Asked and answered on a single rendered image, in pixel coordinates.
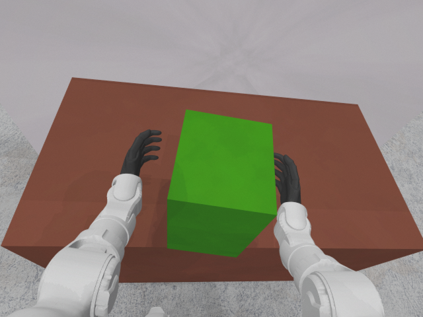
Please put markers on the robot left hand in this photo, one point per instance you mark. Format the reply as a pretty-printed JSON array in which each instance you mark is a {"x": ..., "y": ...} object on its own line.
[{"x": 135, "y": 158}]

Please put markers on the pedestal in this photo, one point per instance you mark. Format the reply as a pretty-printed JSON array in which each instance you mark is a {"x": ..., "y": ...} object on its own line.
[{"x": 357, "y": 213}]

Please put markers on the robot right forearm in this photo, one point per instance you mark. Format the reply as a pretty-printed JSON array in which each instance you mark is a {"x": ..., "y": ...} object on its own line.
[{"x": 298, "y": 252}]

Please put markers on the carton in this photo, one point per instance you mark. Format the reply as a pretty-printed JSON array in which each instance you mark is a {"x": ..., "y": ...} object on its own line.
[{"x": 223, "y": 190}]

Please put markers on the robot right hand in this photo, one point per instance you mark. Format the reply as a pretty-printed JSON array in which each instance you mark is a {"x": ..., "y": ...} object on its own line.
[{"x": 288, "y": 186}]

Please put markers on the robot right upper arm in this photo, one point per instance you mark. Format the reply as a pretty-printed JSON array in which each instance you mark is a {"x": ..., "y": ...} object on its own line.
[{"x": 339, "y": 294}]

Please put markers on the robot left forearm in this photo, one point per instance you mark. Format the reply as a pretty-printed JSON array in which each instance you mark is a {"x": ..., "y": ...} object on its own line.
[{"x": 111, "y": 230}]

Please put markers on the robot left upper arm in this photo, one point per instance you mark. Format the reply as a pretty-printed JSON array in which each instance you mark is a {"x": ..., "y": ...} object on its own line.
[{"x": 79, "y": 283}]

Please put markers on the robot left shin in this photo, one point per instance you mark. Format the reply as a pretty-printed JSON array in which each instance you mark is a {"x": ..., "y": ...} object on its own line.
[{"x": 156, "y": 309}]

